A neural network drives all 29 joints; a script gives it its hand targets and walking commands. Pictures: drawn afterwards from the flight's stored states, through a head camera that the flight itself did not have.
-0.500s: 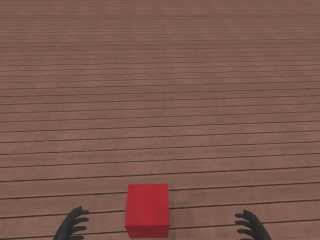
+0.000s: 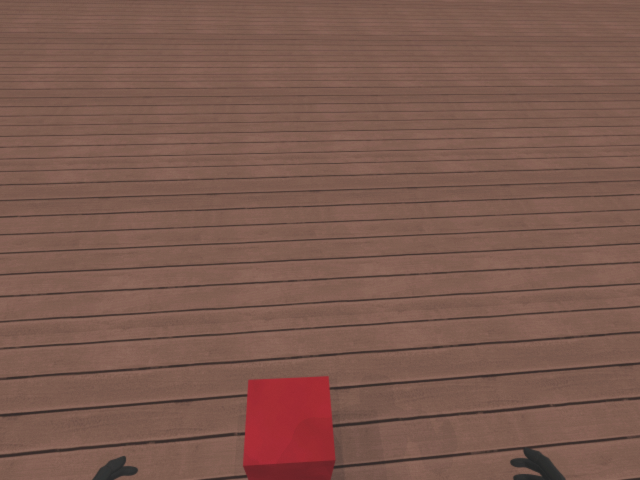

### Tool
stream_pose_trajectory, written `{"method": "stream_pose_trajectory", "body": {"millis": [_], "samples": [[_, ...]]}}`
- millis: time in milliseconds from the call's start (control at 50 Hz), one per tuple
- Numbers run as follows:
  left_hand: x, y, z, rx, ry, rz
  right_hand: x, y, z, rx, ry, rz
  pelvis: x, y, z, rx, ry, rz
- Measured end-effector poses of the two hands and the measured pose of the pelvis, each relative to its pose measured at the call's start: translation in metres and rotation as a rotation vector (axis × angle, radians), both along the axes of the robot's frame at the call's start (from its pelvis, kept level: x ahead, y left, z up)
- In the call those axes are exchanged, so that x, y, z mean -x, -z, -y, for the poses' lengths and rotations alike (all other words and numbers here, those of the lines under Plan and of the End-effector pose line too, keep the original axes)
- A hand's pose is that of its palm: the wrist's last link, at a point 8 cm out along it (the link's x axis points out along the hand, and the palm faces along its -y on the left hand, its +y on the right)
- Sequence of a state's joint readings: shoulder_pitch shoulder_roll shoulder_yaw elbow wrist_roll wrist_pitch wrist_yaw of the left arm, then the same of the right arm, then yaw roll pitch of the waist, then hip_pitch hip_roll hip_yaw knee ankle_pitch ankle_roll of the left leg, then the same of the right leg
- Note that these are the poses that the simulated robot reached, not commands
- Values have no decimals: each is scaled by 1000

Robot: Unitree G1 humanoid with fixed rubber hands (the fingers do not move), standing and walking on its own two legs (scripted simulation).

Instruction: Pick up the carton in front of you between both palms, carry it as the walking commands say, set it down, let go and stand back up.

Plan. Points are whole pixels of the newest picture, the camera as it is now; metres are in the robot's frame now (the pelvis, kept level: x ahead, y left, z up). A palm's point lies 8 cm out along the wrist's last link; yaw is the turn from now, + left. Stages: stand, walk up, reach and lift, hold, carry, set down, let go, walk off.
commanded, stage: stand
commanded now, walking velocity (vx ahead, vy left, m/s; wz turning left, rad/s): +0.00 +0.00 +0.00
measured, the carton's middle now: (289, 434) +0.40 +0.06 -0.65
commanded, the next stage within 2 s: none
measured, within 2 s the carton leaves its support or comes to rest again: neither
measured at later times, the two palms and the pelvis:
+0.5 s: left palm out of the picture +0.08 +0.30 -0.10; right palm out of the picture +0.09 -0.30 -0.09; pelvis -0.02 +0.00 +0.01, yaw +0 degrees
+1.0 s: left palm out of the picture +0.06 +0.30 -0.10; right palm out of the picture +0.07 -0.31 -0.09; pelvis -0.03 +0.00 +0.01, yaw +0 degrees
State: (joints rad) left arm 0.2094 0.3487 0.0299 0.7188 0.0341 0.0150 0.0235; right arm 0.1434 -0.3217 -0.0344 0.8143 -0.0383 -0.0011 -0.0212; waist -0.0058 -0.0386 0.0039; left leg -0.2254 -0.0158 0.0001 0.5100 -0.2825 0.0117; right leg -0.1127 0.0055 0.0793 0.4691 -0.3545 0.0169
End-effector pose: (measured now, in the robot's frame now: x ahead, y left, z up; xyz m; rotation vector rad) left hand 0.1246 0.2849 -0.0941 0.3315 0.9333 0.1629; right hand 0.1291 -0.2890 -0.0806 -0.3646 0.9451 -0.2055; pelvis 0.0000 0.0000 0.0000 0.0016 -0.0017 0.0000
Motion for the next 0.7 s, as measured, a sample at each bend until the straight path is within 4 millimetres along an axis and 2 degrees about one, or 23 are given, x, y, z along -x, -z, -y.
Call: {"method": "stream_pose_trajectory", "body": {"millis": [160,700], "samples": [[8,-1,-5,-14,0,-22,12,3,2,-3,14,-26,4,-2,-1,0,1,12],[54,5,-15,-30,-26,-129,54,8,17,5,45,-117,23,-7,0,2,1,37]]}}
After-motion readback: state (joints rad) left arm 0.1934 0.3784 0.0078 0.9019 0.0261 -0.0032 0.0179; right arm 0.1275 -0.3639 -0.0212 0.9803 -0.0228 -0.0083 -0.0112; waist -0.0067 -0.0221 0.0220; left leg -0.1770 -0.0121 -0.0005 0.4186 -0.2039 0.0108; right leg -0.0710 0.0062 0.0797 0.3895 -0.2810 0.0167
